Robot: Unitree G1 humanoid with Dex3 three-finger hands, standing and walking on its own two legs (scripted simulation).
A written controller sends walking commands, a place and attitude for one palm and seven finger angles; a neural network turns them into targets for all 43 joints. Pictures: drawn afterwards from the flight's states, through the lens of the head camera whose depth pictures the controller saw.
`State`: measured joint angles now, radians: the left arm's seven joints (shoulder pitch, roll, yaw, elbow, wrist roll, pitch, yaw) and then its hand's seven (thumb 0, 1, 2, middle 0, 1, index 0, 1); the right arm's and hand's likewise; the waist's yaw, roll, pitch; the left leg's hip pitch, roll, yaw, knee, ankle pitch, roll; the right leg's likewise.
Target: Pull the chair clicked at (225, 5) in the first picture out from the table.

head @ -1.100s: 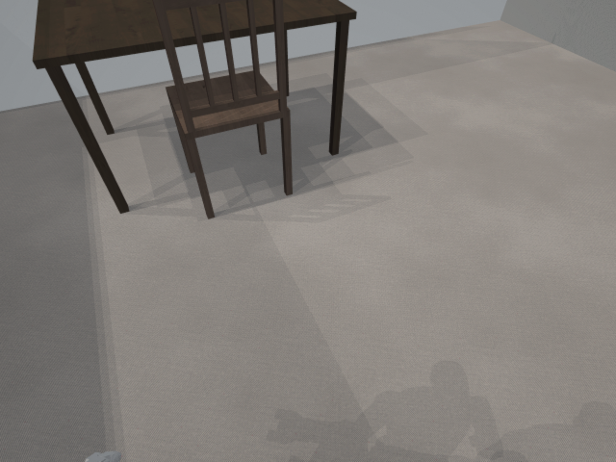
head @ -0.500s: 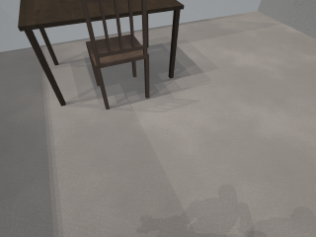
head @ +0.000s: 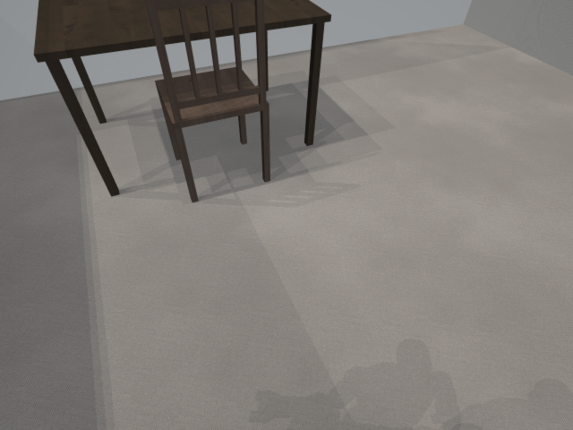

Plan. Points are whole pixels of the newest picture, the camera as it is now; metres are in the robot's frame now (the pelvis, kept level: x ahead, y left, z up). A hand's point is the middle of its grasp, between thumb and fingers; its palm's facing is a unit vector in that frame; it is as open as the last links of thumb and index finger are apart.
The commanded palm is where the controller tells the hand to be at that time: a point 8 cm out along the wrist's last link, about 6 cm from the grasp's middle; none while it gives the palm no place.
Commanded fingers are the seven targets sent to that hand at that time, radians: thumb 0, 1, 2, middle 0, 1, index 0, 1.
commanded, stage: look at it before walking up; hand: left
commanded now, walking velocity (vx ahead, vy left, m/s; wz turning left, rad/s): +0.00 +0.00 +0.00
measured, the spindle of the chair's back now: (214, 53) +1.35 +0.36 -0.07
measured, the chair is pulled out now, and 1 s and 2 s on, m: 0.00 0.00 0.00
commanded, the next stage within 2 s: walk to a spot facing it in 0.34 s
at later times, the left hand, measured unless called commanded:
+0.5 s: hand out of the picture +0.07 +0.24 -0.16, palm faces -0.01 -0.94 -0.33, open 7.4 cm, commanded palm none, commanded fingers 0.00 0.90 0.90 -0.20 -0.30 -0.20 -0.30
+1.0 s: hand out of the picture +0.13 +0.15 -0.19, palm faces -0.05 -0.98 -0.18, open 7.4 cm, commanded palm none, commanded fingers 0.00 0.90 0.90 -0.20 -0.30 -0.20 -0.30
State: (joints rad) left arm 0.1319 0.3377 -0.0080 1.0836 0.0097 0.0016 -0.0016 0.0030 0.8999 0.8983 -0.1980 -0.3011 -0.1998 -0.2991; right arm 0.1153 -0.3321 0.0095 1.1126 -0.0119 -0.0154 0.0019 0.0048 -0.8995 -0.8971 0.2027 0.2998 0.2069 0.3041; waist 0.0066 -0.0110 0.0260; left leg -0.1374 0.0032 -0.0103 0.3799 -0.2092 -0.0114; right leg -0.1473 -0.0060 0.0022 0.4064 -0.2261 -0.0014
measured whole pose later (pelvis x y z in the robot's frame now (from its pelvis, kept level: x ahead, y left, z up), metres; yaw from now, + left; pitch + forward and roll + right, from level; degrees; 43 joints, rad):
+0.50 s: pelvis +0.00 +0.00 +0.00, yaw +0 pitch -2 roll +0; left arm 0.15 0.34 -0.01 1.09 0.01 0.00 0.01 0.00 0.90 0.90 -0.20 -0.30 -0.20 -0.30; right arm 0.12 -0.33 0.01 1.12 -0.01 -0.01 0.00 0.00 -0.90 -0.90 0.20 0.30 0.21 0.30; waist 0.01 -0.01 0.03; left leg -0.13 0.01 -0.01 0.37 -0.21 -0.01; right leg -0.14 0.00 0.00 0.39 -0.22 0.00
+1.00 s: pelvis +0.13 -0.03 -0.02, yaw -8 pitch -1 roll +0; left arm 0.37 0.15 0.03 1.05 0.02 -0.07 0.01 0.00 0.90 0.90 -0.20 -0.30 -0.20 -0.30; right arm 0.37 -0.16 -0.03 1.18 -0.02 -0.01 0.00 0.01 -0.90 -0.90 0.20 0.30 0.20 0.30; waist 0.03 0.00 0.03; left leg -0.39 0.08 0.08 1.16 -0.42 0.00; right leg -0.19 0.01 -0.09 0.59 -0.38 -0.06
